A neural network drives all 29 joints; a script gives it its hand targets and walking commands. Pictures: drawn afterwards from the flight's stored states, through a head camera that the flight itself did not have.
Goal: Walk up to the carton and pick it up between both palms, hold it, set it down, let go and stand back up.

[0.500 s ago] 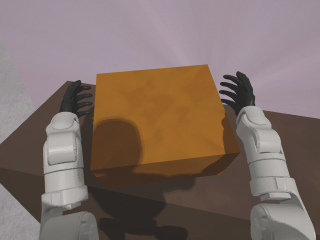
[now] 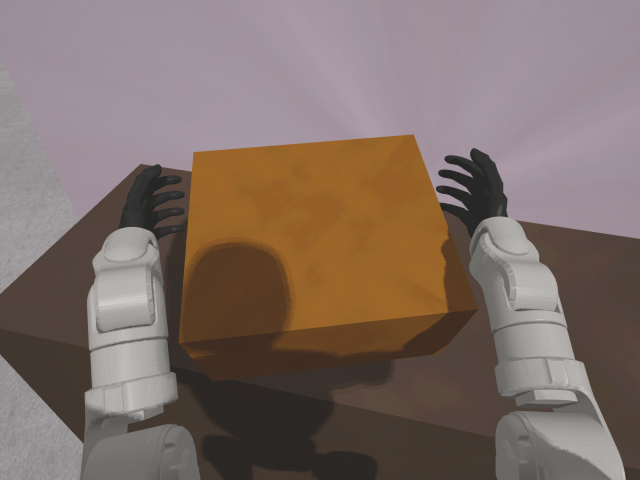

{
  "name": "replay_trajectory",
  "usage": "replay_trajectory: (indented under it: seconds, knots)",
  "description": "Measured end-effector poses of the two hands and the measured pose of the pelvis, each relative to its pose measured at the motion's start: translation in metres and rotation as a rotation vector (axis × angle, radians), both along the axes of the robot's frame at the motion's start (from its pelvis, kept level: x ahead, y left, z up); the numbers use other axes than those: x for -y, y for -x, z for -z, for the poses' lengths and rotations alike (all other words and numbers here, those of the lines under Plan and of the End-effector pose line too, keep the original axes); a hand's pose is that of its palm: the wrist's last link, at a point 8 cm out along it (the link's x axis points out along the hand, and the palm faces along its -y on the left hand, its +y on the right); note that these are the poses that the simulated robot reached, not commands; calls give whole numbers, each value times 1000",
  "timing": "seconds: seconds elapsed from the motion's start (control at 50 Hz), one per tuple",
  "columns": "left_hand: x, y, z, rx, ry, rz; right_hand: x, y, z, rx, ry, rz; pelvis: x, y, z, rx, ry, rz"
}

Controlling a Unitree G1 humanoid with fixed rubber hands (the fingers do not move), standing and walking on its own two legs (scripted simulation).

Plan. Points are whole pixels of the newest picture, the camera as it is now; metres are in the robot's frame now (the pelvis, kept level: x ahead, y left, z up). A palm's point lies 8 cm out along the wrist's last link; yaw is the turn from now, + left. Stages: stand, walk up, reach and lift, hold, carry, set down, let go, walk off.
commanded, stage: hold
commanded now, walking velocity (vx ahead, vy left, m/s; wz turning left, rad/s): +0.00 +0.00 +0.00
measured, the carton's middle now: (317, 253) +0.40 +0.00 +0.10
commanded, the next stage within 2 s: set down in 0.30 s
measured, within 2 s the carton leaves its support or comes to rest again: neither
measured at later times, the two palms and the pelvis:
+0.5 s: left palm (143, 228) +0.35 +0.20 +0.19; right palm (484, 199) +0.37 -0.20 +0.21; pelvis +0.02 +0.01 +0.00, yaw +0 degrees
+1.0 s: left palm (160, 248) +0.36 +0.19 +0.15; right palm (469, 212) +0.40 -0.20 +0.17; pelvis +0.03 -0.02 +0.00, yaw +2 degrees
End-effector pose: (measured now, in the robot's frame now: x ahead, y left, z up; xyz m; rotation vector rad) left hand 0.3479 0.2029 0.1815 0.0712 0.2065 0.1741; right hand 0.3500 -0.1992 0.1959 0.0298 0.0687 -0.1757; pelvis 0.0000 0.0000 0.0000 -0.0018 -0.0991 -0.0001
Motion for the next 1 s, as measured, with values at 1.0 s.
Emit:
replay_trajectory:
  seconds: [1.0]
  knots:
    - [11,-11,36,38,-78,-59,5,-45,28,121,94,-58,19,-32,1,21,-3,-39]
